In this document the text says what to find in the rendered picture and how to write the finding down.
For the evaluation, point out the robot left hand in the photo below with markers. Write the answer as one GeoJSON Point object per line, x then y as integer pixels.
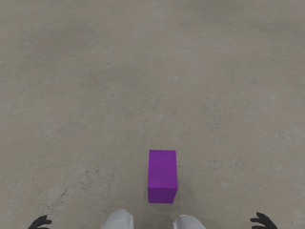
{"type": "Point", "coordinates": [40, 221]}

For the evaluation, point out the robot left thigh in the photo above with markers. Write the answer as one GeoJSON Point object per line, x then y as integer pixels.
{"type": "Point", "coordinates": [119, 220]}

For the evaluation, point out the robot right thigh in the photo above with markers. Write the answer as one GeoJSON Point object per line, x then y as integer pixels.
{"type": "Point", "coordinates": [187, 222]}

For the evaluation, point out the robot thigh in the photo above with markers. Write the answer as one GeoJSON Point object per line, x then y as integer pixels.
{"type": "Point", "coordinates": [187, 222]}
{"type": "Point", "coordinates": [119, 220]}

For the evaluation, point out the robot right hand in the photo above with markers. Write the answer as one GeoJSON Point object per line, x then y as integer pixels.
{"type": "Point", "coordinates": [263, 220]}

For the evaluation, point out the carton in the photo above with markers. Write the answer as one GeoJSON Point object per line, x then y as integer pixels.
{"type": "Point", "coordinates": [162, 176]}

